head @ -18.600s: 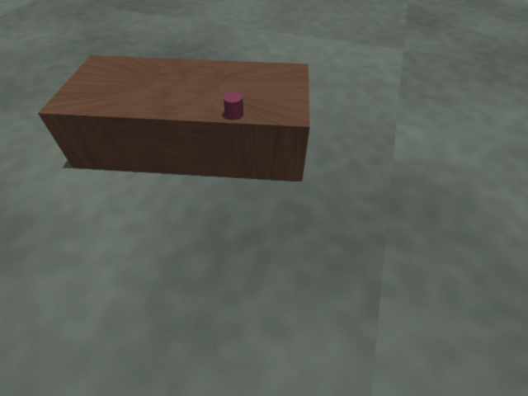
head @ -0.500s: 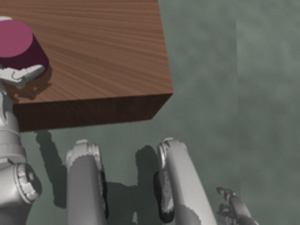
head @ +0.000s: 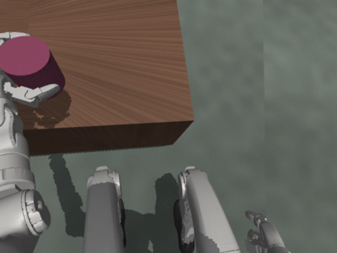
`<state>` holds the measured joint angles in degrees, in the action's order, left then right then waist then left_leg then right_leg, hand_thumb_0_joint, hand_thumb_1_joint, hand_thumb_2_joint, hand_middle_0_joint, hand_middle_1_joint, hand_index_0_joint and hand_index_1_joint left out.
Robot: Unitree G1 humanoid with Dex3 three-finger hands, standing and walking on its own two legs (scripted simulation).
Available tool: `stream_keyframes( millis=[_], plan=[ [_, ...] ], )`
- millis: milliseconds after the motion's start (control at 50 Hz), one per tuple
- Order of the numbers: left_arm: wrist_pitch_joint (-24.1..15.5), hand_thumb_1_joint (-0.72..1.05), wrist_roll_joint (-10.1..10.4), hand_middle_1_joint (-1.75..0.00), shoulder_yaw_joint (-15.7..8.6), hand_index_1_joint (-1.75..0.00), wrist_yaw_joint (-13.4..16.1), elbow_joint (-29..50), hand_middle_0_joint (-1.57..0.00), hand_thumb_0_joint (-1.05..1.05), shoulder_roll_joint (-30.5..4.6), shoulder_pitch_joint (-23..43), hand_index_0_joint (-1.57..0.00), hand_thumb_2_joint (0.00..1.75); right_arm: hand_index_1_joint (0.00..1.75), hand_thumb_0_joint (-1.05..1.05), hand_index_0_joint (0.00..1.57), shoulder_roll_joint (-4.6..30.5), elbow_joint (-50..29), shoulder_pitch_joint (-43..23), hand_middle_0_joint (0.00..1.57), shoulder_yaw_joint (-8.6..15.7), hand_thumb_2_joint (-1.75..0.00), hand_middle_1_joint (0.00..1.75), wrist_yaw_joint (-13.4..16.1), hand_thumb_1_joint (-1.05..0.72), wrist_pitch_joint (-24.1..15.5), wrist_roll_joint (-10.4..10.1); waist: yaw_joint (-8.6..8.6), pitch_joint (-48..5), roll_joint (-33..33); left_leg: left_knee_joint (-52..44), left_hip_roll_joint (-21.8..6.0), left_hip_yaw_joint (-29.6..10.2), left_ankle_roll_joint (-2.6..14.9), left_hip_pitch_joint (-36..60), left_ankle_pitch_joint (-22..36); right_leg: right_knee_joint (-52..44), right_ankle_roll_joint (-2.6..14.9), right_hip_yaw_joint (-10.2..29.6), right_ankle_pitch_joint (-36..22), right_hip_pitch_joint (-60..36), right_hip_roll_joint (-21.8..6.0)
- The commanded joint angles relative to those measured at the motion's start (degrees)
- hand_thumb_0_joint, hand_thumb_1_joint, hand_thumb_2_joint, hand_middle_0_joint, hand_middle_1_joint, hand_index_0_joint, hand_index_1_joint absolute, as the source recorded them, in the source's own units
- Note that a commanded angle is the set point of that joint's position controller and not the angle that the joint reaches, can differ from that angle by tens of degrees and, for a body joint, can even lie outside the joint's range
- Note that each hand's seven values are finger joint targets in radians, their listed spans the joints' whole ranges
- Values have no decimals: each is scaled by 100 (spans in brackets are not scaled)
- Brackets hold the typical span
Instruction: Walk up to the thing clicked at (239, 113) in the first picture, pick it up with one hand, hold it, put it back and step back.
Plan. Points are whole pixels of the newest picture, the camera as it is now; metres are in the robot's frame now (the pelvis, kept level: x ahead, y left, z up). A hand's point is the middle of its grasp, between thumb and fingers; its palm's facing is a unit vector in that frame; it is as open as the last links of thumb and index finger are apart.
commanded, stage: settle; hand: left
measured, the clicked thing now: (35, 70) +0.48 +0.27 +0.01
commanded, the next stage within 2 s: lift in 0.40 s
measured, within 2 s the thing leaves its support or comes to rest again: neither
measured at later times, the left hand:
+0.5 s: hand (22, 65) +0.47 +0.27 +0.04, palm faces +0.23 -0.97 -0.04, open 11.7 cm
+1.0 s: hand (4, 59) +0.43 +0.26 +0.12, palm faces +0.23 -0.97 -0.04, open 11.7 cm
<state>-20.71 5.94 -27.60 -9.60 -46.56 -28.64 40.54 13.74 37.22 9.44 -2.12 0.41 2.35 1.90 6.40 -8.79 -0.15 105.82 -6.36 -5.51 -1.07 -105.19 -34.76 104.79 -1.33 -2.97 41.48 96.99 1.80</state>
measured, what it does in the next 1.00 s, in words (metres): rises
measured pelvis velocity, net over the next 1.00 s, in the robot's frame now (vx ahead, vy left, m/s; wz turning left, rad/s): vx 0.02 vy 0.01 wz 0.05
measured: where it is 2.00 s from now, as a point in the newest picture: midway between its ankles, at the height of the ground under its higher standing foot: (151, 234)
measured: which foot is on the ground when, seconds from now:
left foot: down 0.00-1.00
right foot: down 0.00-1.00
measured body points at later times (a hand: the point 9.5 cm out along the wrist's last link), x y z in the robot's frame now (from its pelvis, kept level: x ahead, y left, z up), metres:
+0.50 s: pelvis +0.01 +0.01 +0.04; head +0.19 +0.06 +0.44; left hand +0.45 +0.32 +0.04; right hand +0.12 -0.25 -0.08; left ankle +0.08 +0.14 -0.47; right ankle +0.05 -0.13 -0.47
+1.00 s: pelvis +0.02 +0.01 +0.10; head +0.17 +0.05 +0.53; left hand +0.42 +0.31 +0.12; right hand +0.16 -0.24 -0.02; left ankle +0.08 +0.14 -0.47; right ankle +0.05 -0.13 -0.47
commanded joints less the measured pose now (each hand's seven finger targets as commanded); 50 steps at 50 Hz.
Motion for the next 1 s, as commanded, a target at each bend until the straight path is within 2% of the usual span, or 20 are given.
stream_keyframes(
  millis=[0, 60, 100, 180, 240, 260, 300, 320, 380, 440, 580, 600, 700, 760, 800, 840, 880, 900, 920, 980],
  plan=[
    [-550, 3, 179, -126, -169, -125, -24, 1355, -111, 0, -1554, 2177, -114, 110, 30, 0, 20, 1086, -270, 808, 20, 411, -90, 30, 73, -92, -124, 9, -50, -3746, -1228, -1217, 142, 20, 237, 3749, 1306, -1546, 302, -40, -1679, -1209, 92],
    [-497, 2, 220, -125, -143, -124, -38, 975, -110, 0, -1346, 1817, -113, 109, 30, 0, 20, 1098, -305, 775, 20, 419, -90, 30, 57, -91, -138, -20, -28, -3319, -919, -1362, 153, 28, 257, 3496, 1116, -1708, 293, -46, -1553, -1310, 85],
    [-531, 4, 217, -126, -238, -124, -54, 1081, -110, 0, -1424, 1850, -114, 110, 30, 0, 20, 1093, -305, 793, 20, 426, -90, 30, 53, -91, -130, -28, -75, -3435, -959, -1437, 154, -2, 247, 3617, 1130, -1706, 309, -57, -1555, -1322, 76],
    [-576, 5, 209, -125, -112, -124, -79, 1051, -110, 0, -1279, 1842, -113, 111, 30, 0, 20, 1068, -361, 735, 20, 420, -90, 30, 27, -90, -149, -31, -56, -3360, -995, -1555, 159, -2, 231, 3683, 1094, -1773, 317, -50, -1540, -1383, 70],
    [-683, 5, 222, -125, -200, -123, -38, 1369, -108, 0, -1424, 2068, -112, 111, 30, 0, 20, 1052, -323, 805, 20, 422, -90, 30, 16, -91, -161, -13, -95, -3711, -1066, -1472, 179, 78, 261, 3934, 1521, -1835, 294, -7, -1882, -1595, 72],
    [-701, 7, 226, -124, -122, -123, -50, 1351, -109, 0, -1321, 2054, -112, 110, 30, 0, 20, 1057, -329, 772, 20, 424, -90, 30, 18, -91, -170, -5, -114, -3797, -1061, -1462, 163, 53, 256, 4107, 1671, -1779, 300, -17, -1978, -1548, 67],
    [-769, 5, 202, -126, -157, -125, -8, 1502, -110, 0, -1411, 2167, -113, 112, 30, 0, 20, 1017, -294, 816, 20, 413, -90, 30, -2, -91, -164, 10, -134, -3816, -1218, -1547, 175, 50, 233, 4212, 1630, -1841, 305, -17, -1913, -1610, 74],
    [-780, 4, 203, -126, -29, -125, -30, 1336, -110, 0, -1199, 2054, -113, 113, 30, 0, 20, 1012, -290, 751, 20, 422, -90, 30, -5, -91, -170, 20, -86, -3708, -1168, -1585, 166, 25, 226, 4206, 1562, -1838, 307, -33, -1872, -1561, 65],
    [-836, 6, 182, -126, -86, -125, 10, 1498, -111, 0, -1323, 2093, -113, 114, 30, 0, 20, 1013, -290, 767, 20, 432, -90, 30, -9, -91, -170, 25, -129, -3840, -1284, -1679, 185, 38, 214, 4337, 1512, -1916, 316, -12, -1816, -1647, 60],
    [-788, 8, 147, -127, 35, -126, 2, 1262, -111, 0, -1111, 1800, -114, 116, 30, 0, 20, 1029, -270, 772, 20, 455, -90, 30, -19, -91, -157, 30, -123, -3776, -1193, -1711, 175, 42, 226, 4478, 1738, -1988, 309, -25, -1982, -1683, 64],
    [-777, -2, 209, -133, -49, -130, 138, 1542, -113, 0, -1054, 1739, -119, 111, 30, 0, 20, 1037, -326, 741, 20, 469, -90, 30, -38, -93, -143, -12, -170, -3504, -1162, -2129, 173, -118, 159, 4517, 1221, -2135, 329, -86, -1579, -1722, 31],
    [-776, -2, 237, -133, 7, -130, 166, 1589, -114, 0, -954, 1632, -119, 111, 30, 0, 20, 1038, -366, 673, 20, 472, -90, 30, -28, -93, -141, -23, -230, -3536, -1127, -2227, 173, -115, 146, 4663, 1115, -2222, 331, -72, -1491, -1774, 28],
    [-773, -3, 204, -136, 189, -133, 279, 1902, -116, 0, -732, 1507, -121, 115, 30, 0, 20, 988, -337, 725, 20, 512, -91, 30, -18, -94, -185, -32, -145, -3689, -1115, -2314, 200, -34, 173, 5004, 1641, -2436, 302, -59, -1974, -2211, 17],
    [-753, -2, 183, -136, 293, -133, 288, 2087, -116, 0, -706, 1348, -121, 114, 30, 0, 20, 975, -321, 718, 20, 538, -91, 30, -9, -94, -204, -54, -174, -3671, -1139, -2452, 208, -14, 168, 5210, 1691, -2613, 298, -44, -2018, -2399, 19],
    [-728, -3, 222, -135, 400, -133, 290, 2090, -116, 0, -507, 1078, -121, 114, 30, 0, 20, 975, -302, 681, 20, 544, -91, 30, -11, -94, -218, -64, -181, -3552, -1084, -2589, 212, -31, 157, 5344, 1801, -2702, 300, -72, -2099, -2525, 18],
    [-708, 0, 288, -136, 346, -133, 287, 2289, -116, 0, -521, 877, -121, 115, 30, 0, 20, 976, -326, 665, 20, 559, -91, 30, 1, -94, -227, -95, -268, -3624, -1025, -2686, 233, 33, 174, 5505, 2031, -2873, 290, -56, -2308, -2833, 26],
    [-665, 0, 313, -136, 471, -133, 318, 2513, -116, 0, -395, 752, -121, 115, 30, 0, 20, 926, -334, 658, 20, 544, -90, 30, 5, -93, -233, -122, -257, -3455, -949, -2828, 252, 77, 176, 5510, 1974, -3080, 273, -44, -2325, -3099, 39],
    [-608, 0, 317, -136, 525, -133, 330, 2183, -116, 0, -218, 282, -121, 116, 30, 0, 20, 939, -346, 629, 20, 559, -90, 30, -2, -93, -234, -137, -255, -3268, -760, -2876, 258, 95, 197, 5467, 2032, -3165, 259, -44, -2409, -3209, 34],
    [-596, 0, 343, -135, 627, -133, 331, 2344, -116, 0, -100, 150, -121, 116, 30, 0, 20, 918, -365, 567, 20, 547, -90, 30, 1, -93, -257, -154, -280, -3124, -711, -2935, 272, 128, 199, 5429, 2013, -3251, 248, -28, -2445, -3308, 34],
    [-560, -1, 364, -134, 660, -132, 352, 2576, -117, 0, -116, -48, -121, 115, 30, 0, 20, 892, -349, 594, 20, 553, -90, 30, 27, -93, -274, -197, -254, -3029, -600, -3145, 292, 200, 218, 5525, 1997, -3547, 217, 40, -2568, -3776, 19]
  ],
)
